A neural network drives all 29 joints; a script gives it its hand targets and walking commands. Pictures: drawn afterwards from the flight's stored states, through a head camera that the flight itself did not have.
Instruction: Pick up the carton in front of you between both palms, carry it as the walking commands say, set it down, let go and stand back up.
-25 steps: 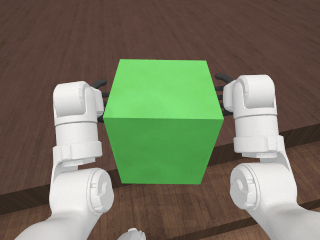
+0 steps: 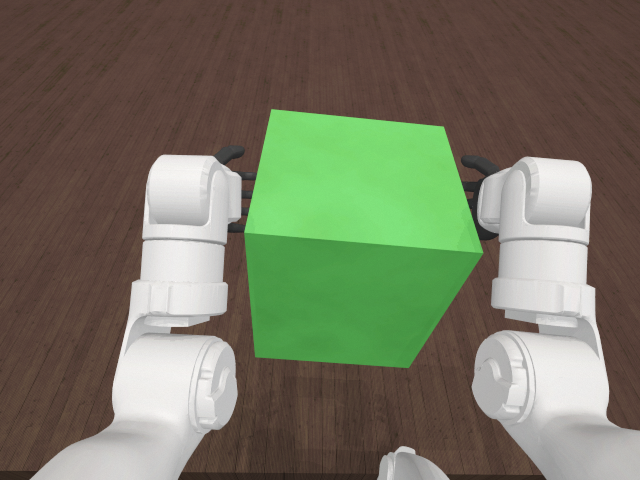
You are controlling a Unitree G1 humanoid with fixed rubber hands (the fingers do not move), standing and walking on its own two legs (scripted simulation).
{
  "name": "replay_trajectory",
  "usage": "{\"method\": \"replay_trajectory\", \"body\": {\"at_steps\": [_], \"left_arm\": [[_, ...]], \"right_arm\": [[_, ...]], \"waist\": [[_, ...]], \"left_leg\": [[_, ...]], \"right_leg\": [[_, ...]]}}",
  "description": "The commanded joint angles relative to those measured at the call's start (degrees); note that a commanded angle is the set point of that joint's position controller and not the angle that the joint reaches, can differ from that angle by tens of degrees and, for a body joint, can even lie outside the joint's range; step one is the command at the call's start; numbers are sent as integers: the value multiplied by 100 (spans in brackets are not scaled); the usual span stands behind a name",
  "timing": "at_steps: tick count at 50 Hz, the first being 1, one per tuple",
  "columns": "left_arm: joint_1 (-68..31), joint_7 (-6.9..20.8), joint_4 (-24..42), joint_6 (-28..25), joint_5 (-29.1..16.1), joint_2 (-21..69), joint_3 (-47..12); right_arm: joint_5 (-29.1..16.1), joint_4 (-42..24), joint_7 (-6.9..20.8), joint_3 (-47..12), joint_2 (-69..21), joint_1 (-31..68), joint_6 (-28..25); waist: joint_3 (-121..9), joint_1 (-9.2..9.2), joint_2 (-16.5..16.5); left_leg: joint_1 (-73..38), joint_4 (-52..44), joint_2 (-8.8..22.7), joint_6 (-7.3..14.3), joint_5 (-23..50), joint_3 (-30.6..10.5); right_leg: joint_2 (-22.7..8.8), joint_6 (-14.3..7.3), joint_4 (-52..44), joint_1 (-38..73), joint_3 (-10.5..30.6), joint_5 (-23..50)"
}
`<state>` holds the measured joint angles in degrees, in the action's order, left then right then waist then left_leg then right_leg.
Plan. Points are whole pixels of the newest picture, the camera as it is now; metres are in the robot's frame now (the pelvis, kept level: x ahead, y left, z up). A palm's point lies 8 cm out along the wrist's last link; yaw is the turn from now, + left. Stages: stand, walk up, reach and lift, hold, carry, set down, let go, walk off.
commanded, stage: carry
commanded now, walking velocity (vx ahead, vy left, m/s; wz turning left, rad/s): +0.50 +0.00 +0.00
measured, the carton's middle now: (344, 247) +0.40 +0.06 +0.10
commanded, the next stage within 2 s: none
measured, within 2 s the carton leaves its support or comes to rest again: neither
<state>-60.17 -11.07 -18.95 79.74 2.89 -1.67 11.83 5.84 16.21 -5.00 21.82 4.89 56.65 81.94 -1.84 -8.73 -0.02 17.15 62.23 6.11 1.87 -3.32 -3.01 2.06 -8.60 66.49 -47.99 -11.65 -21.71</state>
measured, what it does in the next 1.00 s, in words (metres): climbs: left foot 0.18 m higher, then right foot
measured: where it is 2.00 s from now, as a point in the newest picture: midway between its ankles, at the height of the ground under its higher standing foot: (324, 182)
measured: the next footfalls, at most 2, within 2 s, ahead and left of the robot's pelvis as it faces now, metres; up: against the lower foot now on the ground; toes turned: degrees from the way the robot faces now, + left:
left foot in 0.40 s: +0.47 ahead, +0.20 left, +0.18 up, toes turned +7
right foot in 0.92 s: +0.73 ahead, +0.01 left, +0.18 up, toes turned -3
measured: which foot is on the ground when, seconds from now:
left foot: up 0.00-0.38, down 0.40-0.94, up 0.96-1.00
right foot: down 0.00-0.42, up 0.44-0.90, down 0.92-1.00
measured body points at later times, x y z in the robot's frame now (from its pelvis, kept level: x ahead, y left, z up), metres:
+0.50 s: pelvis +0.31 +0.11 +0.19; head +0.32 +0.09 +0.64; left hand +0.72 +0.21 +0.37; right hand +0.68 -0.09 +0.35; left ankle +0.43 +0.19 -0.44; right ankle +0.17 -0.05 -0.40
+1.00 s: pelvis +0.61 +0.09 +0.28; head +0.59 +0.09 +0.73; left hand +0.98 +0.26 +0.47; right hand +1.01 -0.04 +0.46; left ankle +0.48 +0.19 -0.36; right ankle +0.69 +0.01 -0.44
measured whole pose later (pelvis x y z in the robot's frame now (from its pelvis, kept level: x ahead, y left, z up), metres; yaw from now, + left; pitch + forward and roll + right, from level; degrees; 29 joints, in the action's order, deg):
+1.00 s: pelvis +0.61 +0.09 +0.28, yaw +2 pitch +4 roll +0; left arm -58.5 -8.9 -25.8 75.8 7.7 0.1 16.5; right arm 7.6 27.0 -8.7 18.2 4.0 58.3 81.2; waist -8.0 -3.9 0.1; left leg 22.1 66.7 0.0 0.9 -26.9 1.8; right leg 0.4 -4.8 34.3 -27.7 -7.3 -10.8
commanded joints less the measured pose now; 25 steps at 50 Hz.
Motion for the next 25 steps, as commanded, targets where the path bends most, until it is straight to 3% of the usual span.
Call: {"method": "replay_trajectory", "body": {"at_steps": [1,2,3,4,5,7,8,10,11,12,13,14,15,16,17,18,19,20,21,22,23,24,25], "left_arm": [[-4803,1589,1084,-273,-3302,7294,-2662],[-5114,1652,1422,-343,-3416,7404,-2695],[-5315,1703,1606,-380,-3555,7540,-2790],[-5345,1750,1650,-391,-3621,7640,-2813],[-5251,1787,1616,-389,-3659,7648,-2857],[-5051,1807,1354,-323,-3562,7508,-2747],[-4912,1806,1248,-278,-3467,7425,-2660],[-4576,1772,934,-176,-3193,7152,-2421],[-4388,1766,770,-134,-3039,6989,-2293],[-4223,1784,631,-94,-2979,6881,-2184],[-4182,1819,569,-66,-2885,6756,-2101],[-4164,1854,512,-22,-2825,6641,-1984],[-4258,1880,470,19,-2753,6556,-1948],[-4406,1899,427,54,-2654,6493,-1849],[-4238,1904,127,134,-2543,6368,-1687],[-4126,1909,32,156,-2464,6312,-1583],[-4038,1898,-75,156,-2307,6227,-1464],[-3864,1880,-175,125,-2141,6133,-1317],[-3688,1840,-345,86,-1929,6023,-1173],[-3331,1824,-425,12,-1670,6169,-1006],[-3322,1786,-413,-39,-1477,5840,-870],[-3463,1748,-334,-77,-1389,5943,-892],[-3667,1721,-62,-129,-1398,5945,-895]], "right_arm": [[-1784,-512,1059,-2094,-5657,4270,-250],[-1758,-755,1032,-2089,-5679,4555,-277],[-1752,-961,990,-2128,-5560,4773,-319],[-1710,-1124,935,-2190,-5437,4904,-350],[-1718,-1159,889,-2256,-5348,4854,-385],[-1661,-1046,844,-2407,-5318,4612,-427],[-1681,-994,833,-2457,-5312,4472,-419],[-1708,-787,797,-2617,-5413,4395,-317],[-1710,-626,771,-2640,-5414,4342,-266],[-1677,-470,756,-2668,-5397,4257,-235],[-1666,-355,731,-2656,-5356,4237,-208],[-1665,-273,703,-2681,-5373,4337,-182],[-1731,-196,679,-2741,-5396,4376,-146],[-1867,-171,669,-2773,-5432,4543,-141],[-2042,-12,666,-2861,-5728,4586,-87],[-2237,44,685,-2863,-5938,4554,-78],[-2414,55,710,-2895,-6129,4619,-89],[-2596,-21,755,-2943,-6360,4797,-134],[-2803,-95,830,-3032,-6712,4786,-183],[-2930,-319,897,-3121,-6719,5095,-291],[-3236,-482,1018,-3102,-7044,5301,-375],[-3409,-803,1122,-3205,-7175,5750,-460],[-3575,-1116,1206,-3265,-7272,6093,-565]], "waist": [[-4724,-101,455],[-3906,31,80],[-3431,288,197],[-3064,428,66],[-2833,427,-96],[-2650,346,-390],[-2734,123,-83],[-2542,-163,322],[-2353,-237,312],[-2201,-51,91],[-1915,10,319],[-1814,357,183],[-1618,443,519],[-1681,582,1089],[-2000,789,1407],[-2446,1117,1865],[-2946,1461,2320],[-3413,1812,2400],[-3688,1974,1808],[-4050,1652,-903],[-4414,1471,-1348],[-4127,1349,-766],[-3596,1288,-421]], "left_leg": [[2712,6095,-1336,168,-762,-1088],[3397,5782,-1050,342,-1011,-894],[3599,5484,-735,485,-932,-1249],[3612,5009,-579,521,-865,-1040],[3812,4823,-514,545,-906,-778],[4218,4323,-418,599,-1459,-114],[4663,5204,-486,702,-1618,297],[6733,6601,-347,770,-2816,-22],[7544,6858,-234,773,-3320,-237],[7570,6279,-90,740,-3357,-90],[7434,5860,10,639,-3317,234],[6137,4252,194,598,-2819,580],[4478,2916,141,566,-2403,1151],[2676,1885,10,616,-2055,1549],[1832,1657,-409,708,-1576,1958],[1398,1221,-723,788,-1451,2071],[1023,602,-1018,790,-1567,2089],[347,-473,-1342,770,-1842,1819],[-598,-1402,-1189,886,-2404,274],[-1878,-3314,699,1709,-1492,-3674],[-1775,-3753,959,2106,-518,-4644],[-1674,-3201,826,1929,-600,-3940],[-1284,-2955,730,1612,-681,-3457]], "right_leg": [[-1718,-1808,-3375,5984,5273,4331],[-1618,-1343,-3539,5600,5007,2401],[-1603,-935,-3652,5193,4755,1488],[-1530,-669,-3791,4889,4186,747],[-1630,-577,-3891,4774,3873,679],[-1816,-726,-4244,5053,3421,1577],[-1946,-996,-4390,5423,3317,2390],[-2303,-1054,-4436,6630,3568,2470],[-2388,-944,-4518,7059,3534,2102],[-2067,-674,-4680,6944,3195,1738],[-1921,-525,-5057,6543,2819,1185],[-1537,-444,-5665,5424,2161,1365],[-1285,-445,-6465,4152,1510,1377],[-1020,-378,-6695,2936,766,2673],[-1072,-401,-6309,3099,549,5394],[-1178,-293,-5473,3729,323,8083],[-1269,-80,-4338,4470,190,9665],[-1253,99,-2825,4830,125,10185],[-955,306,-1152,3841,558,8436],[101,762,1360,1871,940,2422],[405,720,3675,1481,2187,1088],[285,536,4380,981,2358,1009],[104,405,4353,530,2212,858]]}}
